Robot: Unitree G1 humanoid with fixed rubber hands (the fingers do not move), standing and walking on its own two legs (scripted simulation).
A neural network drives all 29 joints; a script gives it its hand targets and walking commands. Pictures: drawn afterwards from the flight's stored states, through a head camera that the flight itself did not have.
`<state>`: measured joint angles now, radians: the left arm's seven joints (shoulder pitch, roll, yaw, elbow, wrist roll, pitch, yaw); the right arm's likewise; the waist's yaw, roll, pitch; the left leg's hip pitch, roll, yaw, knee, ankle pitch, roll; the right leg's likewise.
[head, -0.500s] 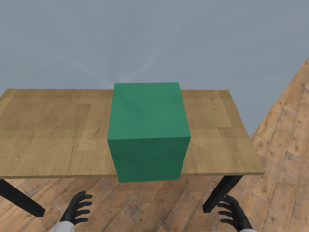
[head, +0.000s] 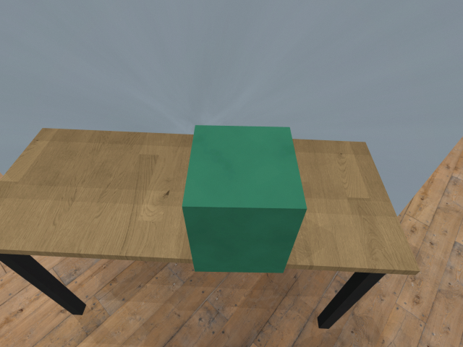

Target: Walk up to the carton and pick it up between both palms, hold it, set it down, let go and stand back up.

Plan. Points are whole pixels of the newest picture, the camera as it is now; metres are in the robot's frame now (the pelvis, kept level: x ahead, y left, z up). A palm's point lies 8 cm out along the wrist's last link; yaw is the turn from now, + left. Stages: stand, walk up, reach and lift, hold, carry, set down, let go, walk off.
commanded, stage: stand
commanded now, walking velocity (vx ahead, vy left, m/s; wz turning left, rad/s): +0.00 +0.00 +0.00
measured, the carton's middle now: (240, 201) +0.41 -0.01 -0.01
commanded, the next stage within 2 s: none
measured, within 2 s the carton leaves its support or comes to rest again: neither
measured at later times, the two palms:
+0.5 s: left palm out of the picture -0.05 +0.21 -0.15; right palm out of the picture -0.03 -0.20 -0.15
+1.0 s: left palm out of the picture -0.06 +0.20 -0.15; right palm out of the picture -0.04 -0.19 -0.15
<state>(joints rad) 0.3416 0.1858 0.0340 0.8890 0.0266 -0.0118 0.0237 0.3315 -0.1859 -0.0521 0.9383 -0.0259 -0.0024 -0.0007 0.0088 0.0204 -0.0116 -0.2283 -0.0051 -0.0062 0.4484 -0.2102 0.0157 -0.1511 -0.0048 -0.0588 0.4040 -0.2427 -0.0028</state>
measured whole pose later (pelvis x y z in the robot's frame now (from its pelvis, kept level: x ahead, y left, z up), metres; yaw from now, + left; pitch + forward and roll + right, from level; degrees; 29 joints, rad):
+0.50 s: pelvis +0.00 +0.01 +0.00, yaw +1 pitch -1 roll +0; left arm 0.37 0.10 0.01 1.13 0.02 -0.01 0.04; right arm 0.36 -0.12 -0.02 1.13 -0.01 -0.01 -0.03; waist 0.00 0.01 -0.01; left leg -0.20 -0.03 -0.01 0.41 -0.18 0.03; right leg -0.13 -0.03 -0.06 0.39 -0.24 0.01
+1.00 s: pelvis -0.01 +0.01 +0.00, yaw +1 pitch -1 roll +0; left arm 0.38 0.09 0.00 1.17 0.02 -0.01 0.04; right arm 0.34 -0.10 0.00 1.16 -0.01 -0.01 -0.03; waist 0.00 0.01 0.00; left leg -0.22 -0.03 -0.02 0.43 -0.19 0.03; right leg -0.15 -0.03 -0.06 0.41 -0.24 0.01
